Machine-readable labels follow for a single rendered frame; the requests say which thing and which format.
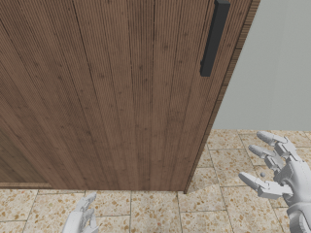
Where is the left robot hand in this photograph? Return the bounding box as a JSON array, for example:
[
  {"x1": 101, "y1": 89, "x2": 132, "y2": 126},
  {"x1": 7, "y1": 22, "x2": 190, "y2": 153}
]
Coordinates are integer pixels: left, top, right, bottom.
[{"x1": 61, "y1": 192, "x2": 99, "y2": 233}]

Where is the handle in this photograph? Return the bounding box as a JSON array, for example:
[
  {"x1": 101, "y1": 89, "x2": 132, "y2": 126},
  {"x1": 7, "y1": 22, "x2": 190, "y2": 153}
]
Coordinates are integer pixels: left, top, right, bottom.
[{"x1": 199, "y1": 0, "x2": 230, "y2": 77}]

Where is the right robot forearm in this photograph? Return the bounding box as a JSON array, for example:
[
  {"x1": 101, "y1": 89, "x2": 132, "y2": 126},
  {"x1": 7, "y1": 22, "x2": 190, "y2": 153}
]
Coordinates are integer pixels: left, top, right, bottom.
[{"x1": 286, "y1": 202, "x2": 311, "y2": 233}]

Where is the wardrobe door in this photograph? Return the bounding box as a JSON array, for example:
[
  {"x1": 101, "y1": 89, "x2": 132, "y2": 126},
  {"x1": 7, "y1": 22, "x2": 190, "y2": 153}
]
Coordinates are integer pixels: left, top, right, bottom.
[
  {"x1": 0, "y1": 0, "x2": 252, "y2": 191},
  {"x1": 0, "y1": 126, "x2": 48, "y2": 183}
]

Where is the right robot hand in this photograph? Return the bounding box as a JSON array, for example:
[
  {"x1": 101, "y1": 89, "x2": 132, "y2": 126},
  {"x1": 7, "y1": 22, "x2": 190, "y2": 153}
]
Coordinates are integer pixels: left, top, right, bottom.
[{"x1": 238, "y1": 130, "x2": 311, "y2": 207}]

